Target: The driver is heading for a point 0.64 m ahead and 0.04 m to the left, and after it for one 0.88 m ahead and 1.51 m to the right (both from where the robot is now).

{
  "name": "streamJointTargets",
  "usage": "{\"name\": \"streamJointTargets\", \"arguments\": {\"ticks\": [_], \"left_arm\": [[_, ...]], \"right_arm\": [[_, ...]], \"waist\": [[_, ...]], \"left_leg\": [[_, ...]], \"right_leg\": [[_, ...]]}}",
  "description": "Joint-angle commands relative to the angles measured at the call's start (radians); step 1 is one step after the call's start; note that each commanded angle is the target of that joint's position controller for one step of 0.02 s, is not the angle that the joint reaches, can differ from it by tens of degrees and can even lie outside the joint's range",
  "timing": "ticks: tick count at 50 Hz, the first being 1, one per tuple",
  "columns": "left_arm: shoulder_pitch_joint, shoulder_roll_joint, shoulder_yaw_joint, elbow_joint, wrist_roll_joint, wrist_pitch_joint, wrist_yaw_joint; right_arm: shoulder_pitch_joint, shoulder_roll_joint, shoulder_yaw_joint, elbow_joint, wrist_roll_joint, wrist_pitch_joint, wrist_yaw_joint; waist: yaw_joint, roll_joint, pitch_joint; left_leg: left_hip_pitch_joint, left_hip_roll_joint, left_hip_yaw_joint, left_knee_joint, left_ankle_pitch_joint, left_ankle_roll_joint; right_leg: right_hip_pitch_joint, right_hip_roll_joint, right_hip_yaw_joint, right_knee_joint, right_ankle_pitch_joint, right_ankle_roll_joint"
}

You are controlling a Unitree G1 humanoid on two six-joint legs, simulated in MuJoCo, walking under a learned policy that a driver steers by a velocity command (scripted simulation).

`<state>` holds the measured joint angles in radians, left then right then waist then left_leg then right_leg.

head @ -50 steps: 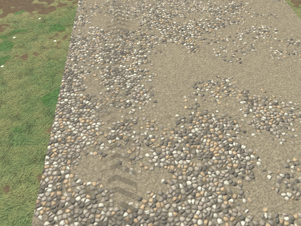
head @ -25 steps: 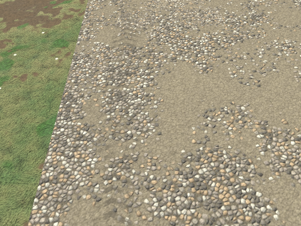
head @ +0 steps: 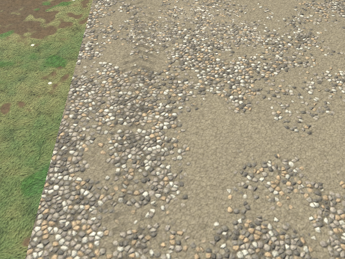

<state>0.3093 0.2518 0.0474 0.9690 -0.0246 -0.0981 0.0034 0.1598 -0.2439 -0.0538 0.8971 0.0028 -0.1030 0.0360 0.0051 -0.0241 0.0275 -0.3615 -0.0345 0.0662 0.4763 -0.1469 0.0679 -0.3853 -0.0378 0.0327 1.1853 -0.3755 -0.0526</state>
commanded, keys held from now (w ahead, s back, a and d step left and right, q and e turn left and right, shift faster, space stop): w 0.08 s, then no key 0.92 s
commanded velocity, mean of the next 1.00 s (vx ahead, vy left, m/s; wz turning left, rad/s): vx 0.16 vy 0.00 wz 0.00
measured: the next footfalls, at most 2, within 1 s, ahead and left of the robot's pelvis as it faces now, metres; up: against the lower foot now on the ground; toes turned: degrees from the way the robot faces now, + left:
right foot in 0.36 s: +0.34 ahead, -0.13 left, +0.00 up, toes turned -1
left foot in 0.66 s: +0.26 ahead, +0.11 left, +0.00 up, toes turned +1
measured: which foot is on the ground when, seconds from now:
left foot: down 0.00-0.38, up 0.40-0.64, down 0.66-1.00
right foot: up 0.00-0.34, down 0.36-1.00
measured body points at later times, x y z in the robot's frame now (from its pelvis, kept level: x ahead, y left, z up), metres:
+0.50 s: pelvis +0.20 -0.03 +0.00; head +0.23 -0.05 +0.44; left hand +0.34 +0.21 -0.12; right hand +0.24 -0.30 -0.16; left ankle +0.11 +0.10 -0.68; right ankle +0.30 -0.13 -0.73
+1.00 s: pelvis +0.25 -0.01 +0.00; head +0.26 -0.01 +0.45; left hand +0.31 +0.24 -0.15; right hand +0.27 -0.25 -0.15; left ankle +0.22 +0.11 -0.73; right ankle +0.30 -0.13 -0.73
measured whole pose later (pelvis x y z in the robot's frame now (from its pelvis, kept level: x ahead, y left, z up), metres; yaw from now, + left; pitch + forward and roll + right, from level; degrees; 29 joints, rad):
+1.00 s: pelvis +0.25 -0.01 +0.00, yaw +0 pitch -1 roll +0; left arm 0.17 0.21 0.04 1.05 0.00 0.00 0.03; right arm 0.26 -0.18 -0.03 1.09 0.00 -0.02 -0.03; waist 0.00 0.00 0.03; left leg -0.18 0.02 0.01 0.52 -0.33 -0.01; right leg -0.30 -0.01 -0.03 0.49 -0.18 0.00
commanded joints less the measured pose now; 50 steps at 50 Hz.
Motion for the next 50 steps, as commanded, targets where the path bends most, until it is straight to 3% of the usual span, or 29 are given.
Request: {"name": "streamJointTargets", "arguments": {"ticks": [1,4,6,8,11,14,16,17,18,19,20,21,22,23,24,27,30,32,33,34,35,37,41,50], "left_arm": [[0.024,0.072,0.028,-0.060,0.005,0.001,0.009],[-0.022,0.060,0.032,-0.079,0.012,0.022,0.014],[-0.091,0.064,0.035,-0.103,0.023,0.024,0.018],[-0.133,0.037,0.026,-0.114,0.027,0.020,0.013],[-0.223,0.020,0.015,-0.131,0.024,0.019,0.003],[-0.266,0.039,0.014,-0.143,0.023,0.020,-0.006],[-0.245,0.069,0.021,-0.142,0.030,0.013,-0.013],[-0.187,0.084,0.028,-0.121,0.036,0.007,-0.013],[-0.121,0.129,0.043,-0.094,0.045,0.002,-0.008],[-0.048,0.192,0.054,-0.081,0.060,0.001,-0.003],[-0.011,0.157,0.040,-0.065,0.061,0.014,0.001],[0.002,0.077,0.018,-0.061,0.042,0.025,-0.005],[-0.056,0.078,0.013,-0.068,0.031,0.029,-0.010],[-0.126,0.082,0.011,-0.083,0.035,0.032,-0.008],[-0.196,0.084,0.009,-0.097,0.038,0.036,-0.005],[-0.268,0.089,0.013,-0.102,0.056,0.055,0.007],[-0.261,0.082,0.011,-0.084,0.037,0.063,0.016],[-0.236,0.066,0.006,-0.062,0.023,0.070,0.019],[-0.214,0.058,0.003,-0.049,0.025,0.072,0.019],[-0.190,0.064,0.008,-0.048,0.029,0.075,0.019],[-0.189,0.058,0.009,-0.047,0.031,0.078,0.025],[-0.178,0.048,0.009,-0.034,0.033,0.078,0.032],[-0.154,0.045,0.010,0.001,0.034,0.080,0.030],[-0.145,0.047,0.010,0.048,0.024,0.087,0.027]], "right_arm": [[0.035,-0.072,-0.012,-0.023,-0.013,-0.014,0.003],[0.084,-0.114,-0.021,0.005,-0.008,-0.018,-0.011],[0.106,-0.127,-0.021,0.017,-0.013,-0.011,-0.024],[0.115,-0.120,-0.015,0.025,-0.014,0.000,-0.034],[0.160,-0.134,-0.013,0.049,-0.007,0.012,-0.041],[0.171,-0.131,-0.011,0.073,-0.002,0.027,-0.046],[0.148,-0.137,-0.015,0.081,0.004,0.037,-0.050],[0.123,-0.138,-0.016,0.079,0.010,0.042,-0.053],[0.147,-0.130,-0.014,0.080,0.005,0.042,-0.054],[0.196,-0.096,-0.003,0.073,-0.017,0.034,-0.053],[0.336,0.010,0.030,0.116,-0.016,0.030,-0.046],[0.300,-0.043,0.020,0.123,-0.002,0.041,-0.043],[0.234,-0.101,0.003,0.105,0.013,0.056,-0.044],[0.176,-0.100,-0.001,0.097,0.018,0.075,-0.055],[0.142,-0.095,-0.006,0.092,0.012,0.094,-0.066],[0.162,-0.050,-0.002,0.111,0.000,0.123,-0.087],[0.185,-0.037,-0.002,0.138,-0.006,0.127,-0.085],[0.177,-0.042,-0.002,0.144,-0.025,0.129,-0.077],[0.163,-0.058,-0.002,0.134,-0.034,0.128,-0.076],[0.143,-0.109,-0.009,0.128,-0.026,0.126,-0.079],[0.127,-0.112,-0.012,0.140,-0.015,0.118,-0.077],[0.083,-0.073,-0.002,0.140,-0.018,0.093,-0.076],[0.107,-0.061,0.001,0.153,-0.008,0.067,-0.074],[0.160,-0.049,0.009,0.172,-0.005,0.075,-0.073]], "waist": [[0.010,0.097,-0.079],[0.016,0.083,-0.029],[0.009,0.067,-0.002],[0.004,0.078,-0.011],[-0.035,0.091,-0.029],[-0.045,0.104,-0.032],[-0.021,0.111,-0.050],[0.017,0.099,-0.072],[0.031,0.056,-0.118],[0.016,-0.035,-0.230],[-0.011,-0.212,-0.356],[0.020,-0.187,-0.379],[0.013,-0.126,-0.302],[-0.001,-0.066,-0.227],[-0.018,-0.045,-0.157],[-0.052,-0.114,-0.113],[-0.064,-0.108,-0.132],[-0.066,-0.089,-0.099],[-0.055,-0.060,-0.056],[-0.016,0.010,-0.009],[-0.005,0.092,0.021],[0.015,0.142,0.023],[0.006,0.081,0.008],[-0.012,0.027,-0.035]], "left_leg": [[0.208,0.264,-0.319,-0.298,0.096,0.163],[0.169,0.255,-0.246,-0.349,0.162,0.179],[0.181,0.248,-0.191,-0.331,0.401,0.171],[0.173,0.204,-0.101,-0.296,0.567,0.135],[0.188,0.180,-0.055,-0.268,0.573,0.107],[0.273,0.217,-0.084,-0.208,0.557,0.109],[0.323,0.239,-0.117,-0.134,0.558,0.096],[0.330,0.222,-0.115,-0.069,0.545,0.074],[0.317,0.162,-0.097,0.031,0.520,0.038],[0.183,0.092,-0.063,0.207,0.273,-0.006],[-0.019,0.015,-0.058,0.440,-0.243,-0.064],[-0.065,0.013,-0.116,0.563,-0.549,-0.092],[-0.106,0.046,-0.144,0.618,-0.553,-0.096],[-0.126,0.072,-0.136,0.613,-0.509,-0.100],[-0.109,0.092,-0.130,0.558,-0.460,-0.108],[0.061,0.085,-0.086,0.355,-0.336,-0.114],[0.183,0.067,-0.053,0.163,-0.138,-0.093],[0.242,0.061,-0.040,0.050,-0.062,-0.062],[0.222,0.099,-0.081,-0.012,-0.074,-0.038],[0.136,0.128,-0.106,-0.046,-0.203,-0.010],[-0.007,0.122,-0.123,-0.096,-0.363,0.002],[-0.088,0.124,-0.134,-0.161,-0.372,-0.030],[-0.010,0.108,-0.113,-0.125,-0.225,-0.051],[0.087,0.089,-0.084,-0.069,-0.012,-0.044]], "right_leg": [[-0.195,-0.111,0.047,-0.007,0.108,-0.005],[-0.247,-0.124,0.030,-0.108,0.182,0.020],[-0.290,-0.113,0.016,-0.219,0.260,0.046],[-0.234,-0.086,-0.011,-0.369,0.356,0.052],[-0.137,-0.035,-0.047,-0.534,0.476,0.049],[-0.122,-0.017,-0.030,-0.617,0.450,0.034],[-0.085,-0.007,-0.020,-0.668,0.387,0.007],[-0.007,0.008,-0.031,-0.740,0.432,-0.010],[0.124,0.000,-0.026,-0.792,0.662,-0.031],[0.367,-0.132,0.088,-0.697,1.090,-0.089],[0.599,-0.323,0.280,-0.670,1.246,-0.267],[0.558,-0.346,0.360,-0.728,1.108,-0.301],[0.454,-0.311,0.329,-0.772,0.853,-0.263],[0.345,-0.278,0.298,-0.816,0.641,-0.223],[0.221,-0.249,0.261,-0.869,0.481,-0.194],[0.021,-0.167,0.163,-0.948,0.227,-0.146],[-0.011,-0.141,0.125,-0.954,0.049,-0.126],[-0.054,-0.109,0.106,-0.955,-0.137,-0.066],[-0.066,-0.087,0.094,-0.940,-0.189,-0.023],[-0.042,-0.041,0.052,-0.912,-0.160,0.008],[0.063,0.003,-0.006,-0.862,-0.065,0.029],[0.189,0.007,-0.022,-0.785,0.087,0.023],[0.191,0.002,-0.023,-0.765,0.188,0.004],[0.218,-0.003,-0.025,-0.725,0.375,0.006]]}}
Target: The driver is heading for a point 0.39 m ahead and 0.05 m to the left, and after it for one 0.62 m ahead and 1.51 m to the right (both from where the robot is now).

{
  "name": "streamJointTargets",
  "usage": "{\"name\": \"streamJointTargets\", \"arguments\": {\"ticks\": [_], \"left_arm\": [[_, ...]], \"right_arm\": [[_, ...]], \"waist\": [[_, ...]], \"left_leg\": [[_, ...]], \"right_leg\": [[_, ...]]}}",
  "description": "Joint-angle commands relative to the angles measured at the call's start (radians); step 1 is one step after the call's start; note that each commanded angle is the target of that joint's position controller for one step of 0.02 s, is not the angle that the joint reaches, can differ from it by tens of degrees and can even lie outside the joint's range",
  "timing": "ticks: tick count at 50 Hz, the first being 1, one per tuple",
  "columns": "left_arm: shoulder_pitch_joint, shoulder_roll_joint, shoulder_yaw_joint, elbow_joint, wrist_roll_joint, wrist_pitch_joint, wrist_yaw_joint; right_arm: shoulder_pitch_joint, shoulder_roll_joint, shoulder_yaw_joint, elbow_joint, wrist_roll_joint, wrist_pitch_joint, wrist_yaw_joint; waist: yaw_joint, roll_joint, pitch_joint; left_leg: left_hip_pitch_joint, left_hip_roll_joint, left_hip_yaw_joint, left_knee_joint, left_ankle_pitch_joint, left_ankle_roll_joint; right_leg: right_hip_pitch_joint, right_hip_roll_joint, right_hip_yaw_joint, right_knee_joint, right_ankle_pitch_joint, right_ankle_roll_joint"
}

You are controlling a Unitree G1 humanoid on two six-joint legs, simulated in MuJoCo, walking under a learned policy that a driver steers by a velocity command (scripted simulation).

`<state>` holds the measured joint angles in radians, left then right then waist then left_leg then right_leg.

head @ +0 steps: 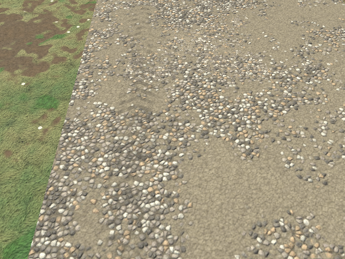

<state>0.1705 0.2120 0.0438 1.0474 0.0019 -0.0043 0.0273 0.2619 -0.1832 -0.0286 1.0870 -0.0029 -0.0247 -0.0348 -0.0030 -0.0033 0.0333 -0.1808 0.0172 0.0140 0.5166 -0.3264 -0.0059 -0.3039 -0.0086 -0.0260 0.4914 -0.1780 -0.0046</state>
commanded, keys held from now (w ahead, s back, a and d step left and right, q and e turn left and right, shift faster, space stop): no key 0.08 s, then w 0.26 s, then w+q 0.26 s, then e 0.40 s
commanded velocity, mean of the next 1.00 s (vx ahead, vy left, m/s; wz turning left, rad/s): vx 0.24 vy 0.00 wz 0.01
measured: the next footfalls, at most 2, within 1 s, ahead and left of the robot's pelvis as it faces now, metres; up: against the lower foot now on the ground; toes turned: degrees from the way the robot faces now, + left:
left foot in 0.80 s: +0.43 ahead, +0.13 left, +0.00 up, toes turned +7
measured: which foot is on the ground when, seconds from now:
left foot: down 0.00-0.34, up 0.36-0.78, down 0.80-1.00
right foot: down 0.00-0.82, up 0.84-1.00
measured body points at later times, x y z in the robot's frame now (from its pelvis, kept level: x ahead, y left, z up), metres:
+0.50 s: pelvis +0.12 -0.04 +0.01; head +0.12 -0.05 +0.46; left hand +0.09 +0.21 -0.14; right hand +0.18 -0.30 -0.14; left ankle +0.09 +0.12 -0.64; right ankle +0.08 -0.12 -0.74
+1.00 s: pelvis +0.30 +0.03 +0.00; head +0.34 +0.04 +0.45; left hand +0.35 +0.30 -0.15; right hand +0.45 -0.23 -0.12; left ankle +0.39 +0.12 -0.74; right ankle +0.26 -0.11 -0.65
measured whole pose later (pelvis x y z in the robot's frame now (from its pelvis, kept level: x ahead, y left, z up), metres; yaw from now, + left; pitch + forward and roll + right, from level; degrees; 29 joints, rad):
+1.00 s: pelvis +0.30 +0.03 +0.00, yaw +0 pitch +1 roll +0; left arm 0.22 0.26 0.08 0.98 -0.02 0.00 0.05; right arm 0.06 -0.23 -0.05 0.92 -0.03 -0.05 -0.01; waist 0.02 -0.03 0.06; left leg -0.38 0.01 0.15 0.45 -0.10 0.07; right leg -0.52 -0.07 0.01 1.19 -0.50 0.04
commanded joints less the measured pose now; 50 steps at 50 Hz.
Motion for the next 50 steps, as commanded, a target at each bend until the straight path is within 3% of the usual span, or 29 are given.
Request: {"name": "streamJointTargets", "arguments": {"ticks": [1,4,5,7,10,12,14,16,17,18,19,20,21,24,27,30,33,35,38,39,40,41,42,43,44,45,46,48,50], "left_arm": [[-0.004,0.088,0.014,-0.026,-0.003,-0.005,0.004],[-0.001,0.090,0.014,-0.013,-0.004,0.000,0.007],[0.016,0.079,0.011,0.001,-0.004,0.002,0.008],[0.012,0.089,0.018,0.008,-0.014,0.005,0.009],[-0.078,0.067,0.014,-0.035,-0.025,-0.035,-0.005],[-0.100,0.064,0.014,-0.052,-0.030,-0.067,-0.021],[-0.049,0.062,0.018,-0.039,-0.039,-0.086,-0.034],[0.140,0.092,0.044,0.040,-0.034,-0.086,-0.035],[0.276,0.160,0.068,0.069,-0.026,-0.086,-0.031],[0.399,0.266,0.089,0.083,-0.026,-0.089,-0.036],[0.362,0.182,0.055,0.079,-0.007,-0.104,-0.039],[0.282,0.128,0.037,0.055,-0.007,-0.114,-0.036],[0.218,0.098,0.025,0.034,-0.007,-0.119,-0.039],[0.183,0.056,0.005,0.026,0.005,-0.114,-0.039],[0.229,0.098,0.008,0.037,0.018,-0.110,-0.021],[0.206,0.121,0.011,0.019,0.024,-0.106,-0.005],[0.247,0.121,0.005,0.034,0.002,-0.095,-0.001],[0.291,0.134,0.008,0.052,-0.007,-0.081,-0.007],[0.246,0.166,0.019,0.046,-0.014,-0.069,-0.007],[0.209,0.164,0.020,0.037,-0.018,-0.065,-0.008],[0.215,0.155,0.016,0.025,-0.014,-0.068,-0.012],[0.233,0.094,-0.003,-0.013,0.017,-0.074,-0.016],[0.366,0.005,-0.023,0.006,-0.011,-0.078,-0.019],[0.332,0.097,0.009,0.006,-0.040,-0.073,-0.017],[0.223,0.108,0.020,-0.033,-0.054,-0.058,-0.009],[0.176,0.087,0.023,-0.042,-0.043,-0.038,0.003],[0.183,0.084,0.034,-0.042,-0.032,-0.012,0.017],[0.224,0.064,0.042,-0.057,-0.023,0.022,0.028],[0.214,0.070,0.051,-0.088,-0.018,0.033,0.035]], "right_arm": [[0.059,-0.107,-0.016,-0.017,0.001,-0.002,-0.002],[0.061,-0.101,-0.014,-0.014,0.001,0.001,-0.002],[0.084,-0.094,-0.013,-0.002,0.002,0.003,-0.002],[0.090,-0.133,-0.027,-0.003,0.015,0.009,-0.004],[0.134,-0.204,-0.053,-0.011,0.031,-0.016,-0.006],[0.128,-0.186,-0.054,-0.015,0.027,-0.042,-0.003],[0.082,-0.172,-0.053,-0.030,0.034,-0.050,0.007],[0.011,-0.174,-0.052,-0.059,0.035,-0.048,0.015],[-0.031,-0.148,-0.044,-0.084,0.029,-0.053,0.017],[-0.013,-0.069,-0.026,-0.118,0.028,-0.068,0.013],[-0.042,-0.104,-0.036,-0.125,0.046,-0.080,0.014],[-0.042,-0.114,-0.041,-0.122,0.067,-0.086,0.022],[-0.032,-0.114,-0.043,-0.111,0.067,-0.087,0.025],[-0.022,-0.113,-0.063,-0.097,0.051,-0.066,0.030],[-0.076,-0.071,-0.058,-0.123,0.041,-0.042,0.042],[-0.186,-0.062,-0.047,-0.183,0.037,-0.040,0.049],[-0.300,-0.040,-0.028,-0.232,0.013,-0.045,0.060],[-0.334,-0.046,-0.024,-0.248,0.015,-0.047,0.067],[-0.232,-0.125,-0.048,-0.234,0.016,-0.054,0.066],[-0.112,-0.164,-0.067,-0.197,0.011,-0.060,0.061],[-0.016,-0.232,-0.087,-0.170,-0.002,-0.062,0.049],[0.093,-0.309,-0.098,-0.155,-0.038,-0.056,0.032],[0.083,-0.294,-0.078,-0.183,-0.041,-0.047,0.033],[0.020,-0.256,-0.071,-0.214,-0.020,-0.036,0.037],[-0.094,-0.207,-0.059,-0.236,-0.003,-0.031,0.031],[-0.167,-0.158,-0.045,-0.236,0.005,-0.033,0.027],[-0.209,-0.130,-0.037,-0.234,-0.001,-0.036,0.025],[-0.238,-0.146,-0.043,-0.226,-0.031,-0.036,0.025],[-0.234,-0.165,-0.048,-0.220,-0.035,-0.039,0.013]], "waist": [[-0.004,0.005,-0.041],[-0.002,0.005,-0.036],[-0.004,0.012,-0.056],[-0.008,0.063,0.006],[-0.043,0.176,0.143],[-0.036,0.172,0.173],[0.010,0.155,0.145],[0.095,0.114,0.066],[0.148,-0.050,0.016],[0.167,-0.336,-0.067],[0.136,-0.215,-0.047],[0.098,-0.134,0.020],[0.067,-0.081,0.033],[0.028,-0.089,0.035],[0.029,-0.052,0.047],[0.035,-0.046,0.084],[0.050,-0.040,0.115],[0.055,-0.059,0.108],[-0.032,-0.122,0.019],[-0.100,-0.119,-0.047],[-0.133,-0.090,-0.131],[-0.124,0.089,-0.305],[-0.066,0.259,-0.544],[-0.075,0.155,-0.531],[-0.049,0.118,-0.347],[-0.017,0.051,-0.206],[0.014,0.059,-0.146],[0.050,0.099,-0.093],[0.057,0.108,-0.088]], "left_leg": [[-0.090,0.036,-0.030,-0.108,0.179,0.030],[-0.082,0.033,-0.025,-0.107,0.201,0.030],[-0.071,0.027,-0.020,-0.120,0.102,0.035],[-0.103,0.048,-0.070,-0.163,-0.219,0.088],[-0.042,0.264,-0.365,-0.319,-0.453,0.215],[0.010,0.327,-0.417,-0.310,-0.291,0.243],[0.004,0.283,-0.314,-0.250,-0.142,0.200],[-0.171,0.164,-0.160,-0.114,0.041,0.132],[-0.283,0.067,-0.030,0.182,0.176,0.073],[-0.512,-0.065,0.045,0.528,-0.093,0.016],[-0.596,-0.037,-0.108,0.729,-0.218,0.039],[-0.653,0.002,-0.161,0.797,-0.143,0.075],[-0.640,0.041,-0.162,0.774,-0.038,0.099],[-0.549,0.082,-0.131,0.625,0.124,0.109],[-0.591,0.080,-0.112,0.563,0.195,0.077],[-0.602,0.075,-0.086,0.381,0.304,0.058],[-0.466,0.050,0.038,0.192,0.354,0.056],[-0.415,0.024,0.059,0.126,0.333,0.064],[-0.272,-0.030,0.039,0.042,0.299,0.104],[-0.124,-0.052,0.046,-0.036,0.386,0.127],[0.108,0.010,0.001,-0.031,0.667,0.149],[0.458,0.256,-0.214,0.096,1.182,0.229],[0.623,0.478,-0.498,0.039,1.350,0.400],[0.467,0.438,-0.446,-0.050,1.058,0.390],[0.306,0.383,-0.313,-0.102,0.779,0.330],[0.115,0.324,-0.222,-0.171,0.590,0.278],[-0.029,0.288,-0.153,-0.213,0.452,0.242],[-0.201,0.263,-0.076,-0.287,0.309,0.236],[-0.211,0.279,-0.053,-0.318,0.265,0.262]], "right_leg": [[0.138,-0.033,0.034,-0.029,0.185,-0.041],[0.143,-0.034,0.035,-0.024,0.198,-0.040],[0.150,-0.018,0.017,-0.017,0.098,-0.040],[0.067,0.033,-0.034,0.048,-0.238,-0.042],[-0.194,0.029,-0.052,0.235,-0.247,-0.055],[-0.277,-0.027,-0.007,0.294,-0.249,-0.081],[-0.172,-0.029,-0.026,0.157,-0.243,-0.097],[0.205,0.037,-0.062,0.030,-0.081,-0.090],[0.351,-0.097,0.157,-0.082,-0.123,-0.137],[0.522,-0.338,0.615,-0.282,-0.210,-0.282],[0.482,-0.403,0.725,-0.309,-0.238,-0.305],[0.436,-0.386,0.595,-0.289,-0.210,-0.264],[0.393,-0.335,0.449,-0.294,-0.161,-0.215],[0.320,-0.232,0.156,-0.309,0.112,-0.122],[0.305,-0.238,0.071,-0.341,0.231,-0.139],[0.264,-0.231,-0.015,-0.382,0.247,-0.133],[0.196,-0.203,-0.070,-0.361,0.479,-0.137],[0.243,-0.215,-0.063,-0.301,0.598,-0.145],[0.347,-0.230,-0.018,-0.136,0.822,-0.113],[0.344,-0.200,-0.022,-0.010,0.842,-0.087],[0.227,-0.146,-0.032,0.155,0.699,-0.043],[-0.048,-0.033,-0.060,0.495,0.078,0.007],[-0.180,0.079,0.083,0.818,-0.576,0.039],[-0.183,0.033,0.170,0.893,-0.539,0.044],[-0.275,-0.022,0.099,0.883,-0.482,0.044],[-0.272,-0.060,0.073,0.830,-0.415,0.053],[-0.216,-0.086,0.068,0.784,-0.370,0.054],[-0.118,-0.081,0.037,0.751,-0.299,0.048],[-0.138,-0.088,0.034,0.686,-0.265,0.043]]}}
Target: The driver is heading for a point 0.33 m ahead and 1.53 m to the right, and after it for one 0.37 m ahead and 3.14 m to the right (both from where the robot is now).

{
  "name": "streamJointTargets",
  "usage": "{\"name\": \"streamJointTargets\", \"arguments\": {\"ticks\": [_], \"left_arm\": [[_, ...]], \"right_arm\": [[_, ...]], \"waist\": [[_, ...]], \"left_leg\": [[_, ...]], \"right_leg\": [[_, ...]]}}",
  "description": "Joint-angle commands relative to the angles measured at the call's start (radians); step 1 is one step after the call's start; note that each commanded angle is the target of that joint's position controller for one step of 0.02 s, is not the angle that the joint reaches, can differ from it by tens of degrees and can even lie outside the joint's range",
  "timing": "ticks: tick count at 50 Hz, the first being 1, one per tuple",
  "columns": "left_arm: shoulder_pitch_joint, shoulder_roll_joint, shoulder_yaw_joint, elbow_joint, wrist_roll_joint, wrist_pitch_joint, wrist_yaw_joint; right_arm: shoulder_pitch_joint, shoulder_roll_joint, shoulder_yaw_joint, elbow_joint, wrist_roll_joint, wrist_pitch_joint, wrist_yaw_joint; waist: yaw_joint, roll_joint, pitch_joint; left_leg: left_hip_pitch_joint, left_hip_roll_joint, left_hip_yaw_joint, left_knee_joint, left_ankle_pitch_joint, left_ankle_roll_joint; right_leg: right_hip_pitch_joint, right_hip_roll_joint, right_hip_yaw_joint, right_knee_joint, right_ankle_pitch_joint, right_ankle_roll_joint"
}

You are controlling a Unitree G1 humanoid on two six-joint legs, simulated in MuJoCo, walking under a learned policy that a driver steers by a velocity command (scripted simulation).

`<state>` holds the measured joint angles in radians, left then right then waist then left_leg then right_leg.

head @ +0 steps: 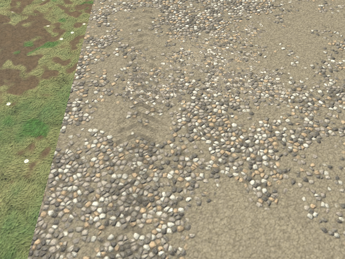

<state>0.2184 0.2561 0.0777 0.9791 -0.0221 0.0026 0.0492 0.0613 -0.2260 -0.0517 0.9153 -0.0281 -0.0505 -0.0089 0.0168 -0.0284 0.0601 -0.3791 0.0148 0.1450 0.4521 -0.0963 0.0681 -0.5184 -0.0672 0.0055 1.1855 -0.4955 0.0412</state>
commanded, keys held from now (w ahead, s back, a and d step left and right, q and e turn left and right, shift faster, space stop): e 1.00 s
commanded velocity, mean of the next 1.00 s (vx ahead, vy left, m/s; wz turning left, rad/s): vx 0.02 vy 0.00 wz -0.55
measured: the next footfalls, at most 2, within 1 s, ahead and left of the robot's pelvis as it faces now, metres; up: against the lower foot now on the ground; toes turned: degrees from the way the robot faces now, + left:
right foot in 0.28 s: +0.06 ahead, -0.14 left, +0.00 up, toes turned -14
left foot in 0.78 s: +0.17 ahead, +0.06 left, +0.00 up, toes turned -31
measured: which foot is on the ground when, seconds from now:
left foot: down 0.00-0.28, up 0.30-0.76, down 0.78-1.00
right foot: up 0.00-0.26, down 0.28-0.78, up 0.80-1.00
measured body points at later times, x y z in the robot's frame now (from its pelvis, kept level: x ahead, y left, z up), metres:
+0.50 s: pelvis +0.04 -0.05 +0.01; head +0.07 -0.09 +0.46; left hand +0.21 +0.20 -0.09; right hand +0.11 -0.37 -0.12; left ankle +0.10 +0.10 -0.65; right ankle +0.02 -0.13 -0.73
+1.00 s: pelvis +0.07 -0.02 +0.01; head +0.12 -0.03 +0.46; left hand +0.36 +0.14 -0.10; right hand +0.02 -0.32 -0.09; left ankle +0.14 +0.08 -0.73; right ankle -0.01 -0.13 -0.65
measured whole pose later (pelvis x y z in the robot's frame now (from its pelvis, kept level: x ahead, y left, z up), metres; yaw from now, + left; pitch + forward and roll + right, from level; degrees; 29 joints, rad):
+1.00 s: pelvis +0.07 -0.02 +0.01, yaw -35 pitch +2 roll +0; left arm 0.18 0.34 0.10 0.68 -0.02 0.05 0.03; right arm 0.12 -0.26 -0.07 0.84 -0.01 0.00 -0.05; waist -0.01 -0.04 0.05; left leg -0.24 0.04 0.06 0.41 -0.22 0.01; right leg -0.55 0.00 0.05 1.08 -0.39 0.08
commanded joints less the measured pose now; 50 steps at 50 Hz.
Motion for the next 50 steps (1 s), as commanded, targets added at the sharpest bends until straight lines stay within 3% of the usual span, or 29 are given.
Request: {"name": "streamJointTargets", "arguments": {"ticks": [1,6,11,13,14,15,16,17,18,19,20,22,27,32,35,37,38,39,40,41,42,43,44,46,50], "left_arm": [[0.142,0.035,0.021,-0.039,0.009,0.030,0.013],[0.014,0.065,0.029,-0.121,0.012,0.040,-0.011],[-0.017,0.078,0.035,-0.162,0.011,0.043,-0.038],[0.044,0.090,0.043,-0.150,0.018,0.043,-0.045],[0.078,0.137,0.059,-0.146,0.023,0.040,-0.040],[0.093,0.251,0.080,-0.168,0.025,0.039,-0.022],[0.087,0.286,0.077,-0.198,0.054,0.014,-0.028],[0.059,0.258,0.073,-0.203,0.060,-0.011,-0.037],[0.005,0.246,0.072,-0.215,0.042,-0.028,-0.034],[-0.049,0.212,0.062,-0.234,0.023,-0.030,-0.029],[-0.075,0.186,0.053,-0.243,0.011,-0.026,-0.024],[-0.045,0.160,0.042,-0.244,0.016,-0.023,-0.014],[-0.001,0.189,0.052,-0.249,0.009,-0.014,0.001],[-0.035,0.210,0.058,-0.279,0.014,0.000,-0.005],[-0.068,0.206,0.055,-0.302,0.011,0.010,-0.008],[-0.111,0.199,0.048,-0.323,0.000,0.020,-0.003],[-0.109,0.179,0.041,-0.334,0.000,0.024,0.002],[-0.065,0.115,0.024,-0.342,0.013,0.026,0.002],[-0.007,0.107,0.027,-0.370,0.008,0.016,-0.002],[-0.003,0.206,0.050,-0.358,0.016,0.005,-0.010],[-0.006,0.250,0.068,-0.337,0.003,0.008,-0.014],[0.004,0.232,0.070,-0.319,0.002,0.020,-0.012],[-0.003,0.212,0.066,-0.320,0.006,0.031,-0.011],[-0.033,0.160,0.048,-0.345,-0.002,0.039,-0.021],[-0.106,0.124,0.027,-0.406,0.000,0.036,-0.030]], "right_arm": [[-0.028,-0.136,-0.029,-0.045,-0.007,-0.012,-0.021],[-0.040,-0.185,-0.045,-0.049,0.010,0.012,-0.058],[-0.026,-0.215,-0.056,-0.045,0.036,0.041,-0.055],[-0.006,-0.197,-0.053,-0.035,0.051,0.057,-0.050],[0.045,-0.162,-0.048,-0.015,0.048,0.065,-0.044],[0.039,-0.104,-0.036,-0.045,0.011,0.066,-0.031],[-0.065,-0.112,-0.040,-0.103,0.007,0.056,-0.036],[-0.112,-0.148,-0.050,-0.115,0.024,0.055,-0.038],[-0.088,-0.165,-0.058,-0.104,0.035,0.052,-0.041],[-0.058,-0.174,-0.064,-0.076,0.027,0.052,-0.050],[-0.045,-0.181,-0.069,-0.070,0.018,0.052,-0.054],[-0.036,-0.163,-0.068,-0.071,0.021,0.045,-0.050],[-0.081,-0.127,-0.054,-0.092,0.031,0.035,-0.045],[-0.077,-0.143,-0.052,-0.097,0.037,0.024,-0.026],[-0.039,-0.157,-0.053,-0.097,0.042,0.010,-0.013],[0.033,-0.165,-0.057,-0.084,0.042,-0.001,-0.002],[0.074,-0.193,-0.066,-0.074,0.035,-0.003,0.000],[0.101,-0.263,-0.082,-0.077,0.016,0.003,-0.007],[0.084,-0.309,-0.085,-0.077,-0.012,0.014,-0.010],[0.064,-0.259,-0.075,-0.103,-0.009,0.013,-0.011],[0.019,-0.202,-0.061,-0.126,-0.002,0.013,-0.017],[-0.022,-0.179,-0.054,-0.138,0.008,0.018,-0.021],[-0.033,-0.166,-0.049,-0.144,0.022,0.022,-0.026],[-0.008,-0.179,-0.048,-0.139,0.018,0.033,-0.037],[0.058,-0.221,-0.060,-0.135,0.016,0.047,-0.048]], "waist": [[0.034,0.134,-0.120],[0.016,0.134,-0.137],[0.015,0.130,-0.138],[0.042,0.105,-0.144],[0.043,0.004,-0.119],[-0.001,-0.289,-0.098],[0.024,-0.267,-0.122],[0.024,-0.152,-0.130],[-0.010,-0.117,-0.125],[-0.027,-0.072,-0.142],[-0.037,-0.078,-0.144],[-0.038,-0.077,-0.174],[-0.006,-0.098,-0.158],[0.003,-0.126,-0.143],[-0.010,-0.142,-0.163],[-0.059,-0.138,-0.172],[-0.068,-0.106,-0.184],[-0.038,0.090,-0.228],[0.018,0.333,-0.197],[0.001,0.272,-0.198],[0.006,0.190,-0.175],[0.021,0.153,-0.147],[0.011,0.155,-0.123],[-0.008,0.167,-0.096],[-0.058,0.188,-0.127]], "left_leg": [[0.010,0.296,-0.181,-0.262,0.013,0.195],[0.080,0.324,-0.121,-0.276,-0.077,0.174],[0.165,0.338,-0.071,-0.200,-0.081,0.125],[0.148,0.300,-0.027,-0.085,-0.121,0.057],[0.074,0.233,0.037,0.084,-0.184,-0.018],[-0.216,0.098,0.118,0.430,-0.499,-0.119],[-0.343,-0.007,-0.070,0.621,-0.597,-0.138],[-0.370,0.002,-0.152,0.694,-0.516,-0.119],[-0.385,0.015,-0.179,0.693,-0.406,-0.102],[-0.371,0.029,-0.194,0.685,-0.339,-0.099],[-0.347,0.027,-0.196,0.682,-0.292,-0.102],[-0.309,0.009,-0.200,0.680,-0.230,-0.106],[-0.291,-0.010,-0.222,0.438,-0.188,-0.128],[-0.144,-0.039,-0.220,0.285,-0.221,-0.138],[-0.061,-0.055,-0.221,0.183,-0.241,-0.126],[0.066,-0.053,-0.205,-0.022,-0.108,-0.105],[0.185,0.002,-0.227,-0.106,0.017,-0.084],[0.342,0.212,-0.407,-0.116,0.187,-0.011],[0.394,0.389,-0.653,-0.117,0.436,0.176],[0.360,0.453,-0.669,-0.124,0.420,0.256],[0.325,0.379,-0.543,-0.114,0.358,0.214],[0.297,0.302,-0.440,-0.108,0.274,0.157],[0.281,0.270,-0.384,-0.114,0.241,0.137],[0.252,0.231,-0.290,-0.140,0.245,0.138],[0.346,0.267,-0.235,-0.145,0.262,0.162]], "right_leg": [[0.052,-0.037,0.006,-0.045,0.079,-0.004],[0.054,-0.047,-0.022,-0.236,0.165,-0.012],[0.145,-0.006,-0.086,-0.462,0.157,-0.051],[0.266,0.040,-0.115,-0.651,0.257,-0.099],[0.337,0.003,-0.005,-0.791,0.371,-0.150],[0.465,-0.250,0.357,-0.829,0.723,-0.261],[0.409,-0.329,0.528,-0.870,0.713,-0.416],[0.407,-0.279,0.451,-0.888,0.641,-0.389],[0.413,-0.228,0.371,-0.881,0.607,-0.322],[0.415,-0.195,0.324,-0.864,0.580,-0.269],[0.389,-0.180,0.295,-0.860,0.602,-0.254],[0.398,-0.157,0.277,-0.854,0.653,-0.258],[0.449,-0.138,0.313,-0.844,0.572,-0.258],[0.359,-0.119,0.375,-0.823,0.547,-0.270],[0.369,-0.107,0.432,-0.776,0.663,-0.259],[0.352,-0.064,0.440,-0.726,0.658,-0.212],[0.292,-0.023,0.418,-0.678,0.552,-0.166],[0.148,0.082,0.300,-0.472,0.259,-0.109],[-0.092,0.230,0.172,-0.299,-0.194,-0.059],[-0.135,0.142,0.169,-0.078,-0.185,-0.024],[-0.128,0.114,0.159,-0.003,-0.098,-0.012],[-0.127,0.098,0.140,0.020,-0.030,0.006],[-0.142,0.090,0.128,0.046,0.025,0.023],[-0.131,0.081,0.073,0.017,0.093,0.041],[-0.110,0.033,0.028,-0.190,0.121,0.054]]}}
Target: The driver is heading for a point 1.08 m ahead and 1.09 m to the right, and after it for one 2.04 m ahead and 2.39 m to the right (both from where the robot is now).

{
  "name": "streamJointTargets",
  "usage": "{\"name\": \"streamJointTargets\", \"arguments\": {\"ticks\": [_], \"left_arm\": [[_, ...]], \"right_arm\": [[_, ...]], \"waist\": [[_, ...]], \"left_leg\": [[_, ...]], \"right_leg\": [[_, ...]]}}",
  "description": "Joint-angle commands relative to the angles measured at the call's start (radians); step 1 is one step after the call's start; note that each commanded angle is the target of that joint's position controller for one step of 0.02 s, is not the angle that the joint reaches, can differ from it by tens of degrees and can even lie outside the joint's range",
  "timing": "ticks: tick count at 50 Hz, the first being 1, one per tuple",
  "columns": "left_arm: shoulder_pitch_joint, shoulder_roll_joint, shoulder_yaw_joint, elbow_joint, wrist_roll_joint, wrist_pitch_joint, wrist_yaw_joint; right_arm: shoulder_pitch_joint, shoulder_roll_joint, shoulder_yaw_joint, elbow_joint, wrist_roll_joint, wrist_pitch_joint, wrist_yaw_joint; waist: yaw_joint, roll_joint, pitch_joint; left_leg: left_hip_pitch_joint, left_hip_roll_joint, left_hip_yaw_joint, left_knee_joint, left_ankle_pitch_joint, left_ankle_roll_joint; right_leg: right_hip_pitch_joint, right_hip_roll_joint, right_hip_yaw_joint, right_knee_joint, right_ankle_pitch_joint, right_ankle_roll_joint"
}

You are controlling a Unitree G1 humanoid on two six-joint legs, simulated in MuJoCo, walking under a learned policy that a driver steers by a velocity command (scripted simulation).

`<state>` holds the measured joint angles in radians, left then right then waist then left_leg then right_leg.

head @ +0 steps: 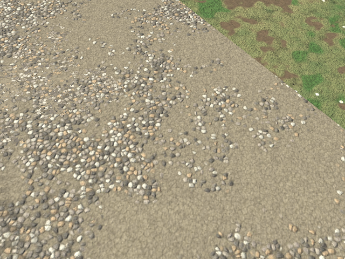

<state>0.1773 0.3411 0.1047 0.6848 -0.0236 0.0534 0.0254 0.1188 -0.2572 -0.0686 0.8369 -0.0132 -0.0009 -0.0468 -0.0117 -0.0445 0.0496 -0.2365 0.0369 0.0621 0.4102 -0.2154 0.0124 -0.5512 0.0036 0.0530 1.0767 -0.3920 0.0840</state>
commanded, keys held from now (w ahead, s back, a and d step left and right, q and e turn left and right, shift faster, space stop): w+e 1.00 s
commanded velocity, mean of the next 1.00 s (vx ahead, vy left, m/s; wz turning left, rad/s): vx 0.38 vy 0.00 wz -0.60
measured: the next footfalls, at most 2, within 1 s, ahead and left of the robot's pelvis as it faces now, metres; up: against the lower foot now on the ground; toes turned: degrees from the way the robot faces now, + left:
right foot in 0.22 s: +0.04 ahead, -0.15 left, +0.00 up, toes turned -11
left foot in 0.66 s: +0.42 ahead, -0.03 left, +0.00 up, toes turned -25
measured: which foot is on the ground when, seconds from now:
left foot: down 0.00-0.20, up 0.22-0.64, down 0.66-1.00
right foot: up 0.00-0.20, down 0.22-0.68, up 0.70-1.00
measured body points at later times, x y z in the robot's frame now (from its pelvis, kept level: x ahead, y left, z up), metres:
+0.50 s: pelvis +0.12 -0.08 +0.00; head +0.14 -0.11 +0.45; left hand +0.23 +0.19 -0.09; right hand +0.25 -0.39 -0.10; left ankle +0.32 +0.04 -0.69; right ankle +0.00 -0.14 -0.74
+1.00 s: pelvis +0.39 -0.15 +0.00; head +0.41 -0.17 +0.45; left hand +0.70 -0.04 -0.08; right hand +0.25 -0.41 -0.13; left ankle +0.39 -0.01 -0.74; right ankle +0.42 -0.36 -0.68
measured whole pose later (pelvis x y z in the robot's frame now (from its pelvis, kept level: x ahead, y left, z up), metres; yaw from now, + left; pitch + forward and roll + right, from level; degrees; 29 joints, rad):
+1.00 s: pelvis +0.39 -0.15 +0.00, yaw -35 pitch +1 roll +3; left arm 0.16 0.31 0.07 0.61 -0.02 -0.02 -0.01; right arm 0.31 -0.30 -0.08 0.85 0.00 -0.09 0.01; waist -0.08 -0.04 0.04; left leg -0.03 -0.01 0.18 0.26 -0.26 0.01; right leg -0.72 -0.12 0.05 0.90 -0.08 0.00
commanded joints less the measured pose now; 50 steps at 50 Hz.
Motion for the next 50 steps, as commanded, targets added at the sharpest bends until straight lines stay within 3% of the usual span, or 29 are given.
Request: {"name": "streamJointTargets", "arguments": {"ticks": [1,4,7,9,10,11,12,13,14,15,16,19,22,24,26,30,31,32,33,34,35,36,37,38,39,41,43,47,50], "left_arm": [[-0.069,0.034,-0.005,-0.119,0.002,-0.016,-0.012],[-0.075,0.038,-0.011,-0.135,-0.001,-0.017,-0.033],[-0.047,0.050,-0.004,-0.131,0.000,-0.023,-0.048],[0.060,0.041,0.003,-0.081,0.000,-0.030,-0.051],[0.161,0.069,0.021,-0.038,-0.006,-0.033,-0.043],[0.296,0.154,0.051,-0.014,-0.009,-0.040,-0.030],[0.301,0.268,0.060,-0.051,0.000,-0.068,-0.039],[0.292,0.182,0.037,-0.056,0.009,-0.097,-0.048],[0.244,0.130,0.017,-0.059,0.011,-0.115,-0.047],[0.196,0.097,0.005,-0.072,0.007,-0.121,-0.044],[0.158,0.086,-0.001,-0.080,0.005,-0.118,-0.038],[0.163,0.101,-0.001,-0.088,0.014,-0.117,-0.015],[0.199,0.116,0.006,-0.071,0.008,-0.116,0.001],[0.233,0.125,0.011,-0.054,0.002,-0.114,0.005],[0.259,0.126,0.013,-0.036,-0.006,-0.112,0.004],[0.247,0.131,0.019,-0.023,-0.008,-0.098,0.009],[0.235,0.128,0.018,-0.026,-0.003,-0.093,0.008],[0.218,0.106,0.009,-0.034,0.002,-0.090,0.006],[0.193,0.063,-0.009,-0.062,0.015,-0.089,0.002],[0.323,-0.044,-0.038,-0.088,0.003,-0.098,0.001],[0.352,0.017,-0.034,-0.080,-0.026,-0.107,0.001],[0.259,0.099,-0.012,-0.077,-0.037,-0.105,-0.003],[0.180,0.115,-0.010,-0.089,-0.022,-0.101,-0.002],[0.132,0.103,-0.009,-0.099,-0.004,-0.101,-0.005],[0.132,0.087,-0.007,-0.100,-0.003,-0.094,-0.009],[0.148,0.042,-0.015,-0.099,-0.012,-0.078,-0.016],[0.110,0.020,-0.023,-0.116,-0.005,-0.070,-0.015],[0.041,0.010,-0.032,-0.125,0.001,-0.081,-0.031],[-0.077,-0.011,-0.042,-0.148,0.002,-0.093,-0.055]], "right_arm": [[0.010,-0.203,-0.048,-0.061,0.005,-0.001,-0.007],[0.011,-0.237,-0.058,-0.073,0.023,-0.008,0.010],[0.018,-0.250,-0.063,-0.075,0.042,-0.025,0.034],[0.003,-0.226,-0.057,-0.071,0.055,-0.028,0.046],[0.019,-0.176,-0.042,-0.064,0.047,-0.031,0.051],[-0.022,-0.100,-0.017,-0.091,0.018,-0.037,0.059],[-0.104,-0.085,-0.012,-0.182,0.008,-0.063,0.060],[-0.157,-0.157,-0.028,-0.195,0.037,-0.089,0.067],[-0.133,-0.184,-0.035,-0.190,0.053,-0.105,0.078],[-0.090,-0.191,-0.039,-0.158,0.037,-0.112,0.081],[-0.081,-0.198,-0.042,-0.147,0.014,-0.117,0.080],[-0.098,-0.158,-0.034,-0.146,0.005,-0.116,0.085],[-0.169,-0.109,-0.013,-0.166,0.010,-0.113,0.086],[-0.229,-0.099,-0.005,-0.189,0.019,-0.114,0.093],[-0.260,-0.107,-0.004,-0.209,0.025,-0.117,0.098],[-0.206,-0.156,-0.022,-0.212,0.028,-0.129,0.101],[-0.151,-0.175,-0.033,-0.203,0.028,-0.133,0.096],[-0.040,-0.203,-0.050,-0.179,0.025,-0.134,0.088],[0.127,-0.243,-0.063,-0.162,0.009,-0.135,0.079],[0.268,-0.327,-0.083,-0.136,-0.012,-0.125,0.073],[0.250,-0.255,-0.062,-0.138,0.001,-0.124,0.083],[0.185,-0.183,-0.043,-0.147,0.014,-0.115,0.074],[0.134,-0.154,-0.034,-0.151,0.014,-0.104,0.065],[0.099,-0.134,-0.027,-0.143,0.006,-0.098,0.062],[0.077,-0.118,-0.022,-0.138,-0.004,-0.101,0.059],[0.060,-0.119,-0.025,-0.125,0.002,-0.113,0.056],[0.064,-0.143,-0.033,-0.106,0.008,-0.124,0.055],[0.069,-0.175,-0.040,-0.086,0.006,-0.119,0.052],[0.106,-0.198,-0.042,-0.072,0.014,-0.105,0.049]], "waist": [[-0.039,0.204,-0.134],[-0.045,0.229,-0.103],[-0.024,0.209,-0.068],[0.036,0.169,-0.074],[0.069,0.108,-0.105],[0.121,-0.115,-0.125],[0.107,-0.283,-0.096],[0.130,-0.157,-0.073],[0.087,-0.150,-0.024],[0.054,-0.092,-0.005],[0.037,-0.076,0.000],[0.025,-0.054,-0.019],[0.048,-0.052,-0.004],[0.073,-0.070,0.013],[0.083,-0.073,0.026],[0.046,-0.110,0.012],[0.017,-0.126,-0.018],[-0.041,-0.119,-0.093],[-0.119,-0.080,-0.248],[-0.081,0.230,-0.454],[-0.064,0.344,-0.465],[-0.073,0.248,-0.281],[-0.064,0.159,-0.176],[-0.043,0.120,-0.104],[-0.013,0.137,-0.075],[0.010,0.155,-0.051],[0.015,0.127,-0.020],[0.001,0.095,-0.008],[-0.050,0.082,0.020]], "left_leg": [[0.199,0.253,-0.138,-0.121,0.289,0.214],[0.110,0.262,-0.123,-0.189,-0.059,0.194],[0.071,0.283,-0.111,-0.187,-0.181,0.169],[-0.002,0.256,-0.047,-0.090,-0.218,0.131],[-0.087,0.213,0.015,0.049,-0.229,0.094],[-0.304,0.117,0.121,0.442,-0.267,0.015],[-0.686,-0.055,0.028,0.697,-0.427,-0.023],[-0.744,0.003,-0.111,0.798,-0.381,-0.002],[-0.745,0.036,-0.125,0.780,-0.270,0.023],[-0.697,0.063,-0.122,0.735,-0.175,0.023],[-0.649,0.069,-0.119,0.661,-0.102,0.014],[-0.540,0.031,-0.087,0.517,0.073,-0.029],[-0.450,-0.014,-0.077,0.299,0.211,-0.055],[-0.394,-0.037,-0.071,0.208,0.254,-0.059],[-0.363,-0.043,-0.084,0.157,0.257,-0.051],[-0.268,-0.045,-0.102,0.098,0.177,-0.013],[-0.188,-0.062,-0.080,0.088,0.137,0.005],[-0.023,-0.067,-0.061,0.057,0.150,0.035],[0.271,0.045,-0.160,0.100,0.123,0.094],[0.675,0.317,-0.626,0.046,-0.122,0.246],[0.669,0.385,-0.892,-0.115,-0.306,0.268],[0.524,0.355,-0.738,-0.136,-0.377,0.226],[0.370,0.323,-0.582,-0.138,-0.276,0.199],[0.229,0.281,-0.475,-0.160,-0.161,0.188],[0.141,0.249,-0.393,-0.186,-0.089,0.178],[0.067,0.233,-0.286,-0.238,-0.014,0.187],[0.051,0.247,-0.214,-0.272,0.070,0.204],[0.104,0.221,-0.049,-0.279,0.201,0.186],[0.140,0.198,0.049,-0.267,0.233,0.152]], "right_leg": [[-0.042,-0.050,-0.037,-0.133,0.023,0.005],[0.068,-0.058,-0.094,-0.266,0.020,-0.036],[0.167,-0.047,-0.129,-0.411,0.024,-0.094],[0.347,-0.005,-0.179,-0.569,0.098,-0.136],[0.505,0.018,-0.166,-0.605,0.081,-0.165],[0.681,-0.165,0.133,-0.702,0.035,-0.243],[0.754,-0.373,0.666,-0.841,-0.142,-0.435],[0.714,-0.394,0.675,-0.891,-0.186,-0.460],[0.675,-0.360,0.577,-0.887,-0.141,-0.422],[0.625,-0.306,0.465,-0.873,-0.054,-0.379],[0.583,-0.268,0.392,-0.879,0.044,-0.352],[0.526,-0.203,0.266,-0.896,0.283,-0.326],[0.460,-0.158,0.190,-0.883,0.328,-0.297],[0.421,-0.155,0.189,-0.880,0.312,-0.288],[0.419,-0.171,0.220,-0.861,0.302,-0.283],[0.485,-0.212,0.292,-0.780,0.394,-0.252],[0.491,-0.200,0.293,-0.721,0.513,-0.240],[0.470,-0.146,0.257,-0.586,0.639,-0.211],[0.334,-0.083,0.224,-0.334,0.554,-0.173],[-0.032,0.064,0.136,0.072,0.066,-0.097],[-0.167,0.048,0.168,0.236,-0.192,-0.091],[-0.238,-0.013,0.143,0.293,-0.118,-0.089],[-0.221,-0.060,0.093,0.272,-0.041,-0.093],[-0.182,-0.093,0.081,0.222,0.008,-0.098],[-0.132,-0.122,0.084,0.186,0.039,-0.104],[-0.094,-0.142,0.066,0.144,0.056,-0.104],[-0.138,-0.152,0.063,0.087,0.095,-0.092],[-0.164,-0.150,0.037,-0.097,0.302,-0.079],[-0.117,-0.123,-0.039,-0.290,0.413,-0.091]]}}
Keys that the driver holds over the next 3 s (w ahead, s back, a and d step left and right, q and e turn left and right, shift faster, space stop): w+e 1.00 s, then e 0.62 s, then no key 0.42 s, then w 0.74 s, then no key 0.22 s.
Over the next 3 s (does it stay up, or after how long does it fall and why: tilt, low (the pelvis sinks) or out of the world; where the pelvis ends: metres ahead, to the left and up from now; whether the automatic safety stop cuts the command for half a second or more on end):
stays up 0.73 -0.63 -0.01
